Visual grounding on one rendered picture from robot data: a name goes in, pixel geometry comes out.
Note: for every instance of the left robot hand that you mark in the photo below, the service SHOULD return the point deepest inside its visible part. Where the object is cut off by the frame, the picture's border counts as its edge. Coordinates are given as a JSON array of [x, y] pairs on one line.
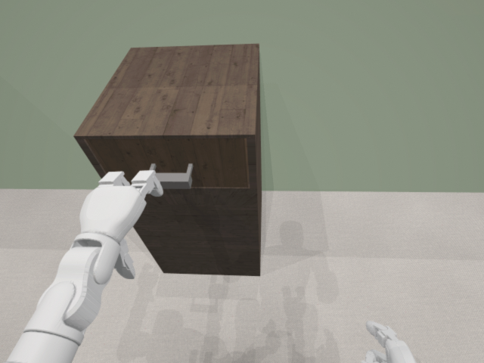
[[115, 206]]

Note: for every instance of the cabinet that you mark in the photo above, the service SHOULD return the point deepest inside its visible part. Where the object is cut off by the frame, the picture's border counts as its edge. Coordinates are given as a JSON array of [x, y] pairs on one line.
[[198, 91]]

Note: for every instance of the right robot hand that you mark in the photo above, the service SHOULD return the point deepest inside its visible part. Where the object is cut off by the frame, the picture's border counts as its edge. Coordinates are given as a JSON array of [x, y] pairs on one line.
[[396, 351]]

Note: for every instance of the drawer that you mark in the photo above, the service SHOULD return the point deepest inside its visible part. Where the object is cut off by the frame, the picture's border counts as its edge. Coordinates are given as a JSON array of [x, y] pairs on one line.
[[217, 162]]

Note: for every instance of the left robot forearm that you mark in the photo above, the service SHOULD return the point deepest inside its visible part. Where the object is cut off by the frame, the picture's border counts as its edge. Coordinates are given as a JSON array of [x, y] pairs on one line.
[[70, 304]]

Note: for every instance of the handle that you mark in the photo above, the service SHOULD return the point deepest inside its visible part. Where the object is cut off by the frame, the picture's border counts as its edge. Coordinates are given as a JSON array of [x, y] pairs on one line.
[[174, 180]]

